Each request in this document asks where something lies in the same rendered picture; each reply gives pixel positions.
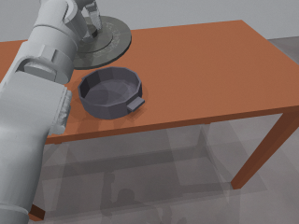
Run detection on pot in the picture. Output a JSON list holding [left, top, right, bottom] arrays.
[[78, 66, 145, 119]]

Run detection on robot left forearm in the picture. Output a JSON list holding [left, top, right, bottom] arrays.
[[0, 0, 88, 102]]

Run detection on knob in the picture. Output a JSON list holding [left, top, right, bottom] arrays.
[[87, 24, 98, 38]]

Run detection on lid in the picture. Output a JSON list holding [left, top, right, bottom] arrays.
[[73, 16, 132, 70]]

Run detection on left robot upper arm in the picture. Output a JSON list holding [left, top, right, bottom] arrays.
[[0, 70, 73, 224]]

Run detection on table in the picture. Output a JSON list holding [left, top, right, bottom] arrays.
[[0, 20, 299, 222]]

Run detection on robot left hand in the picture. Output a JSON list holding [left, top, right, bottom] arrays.
[[80, 0, 103, 43]]

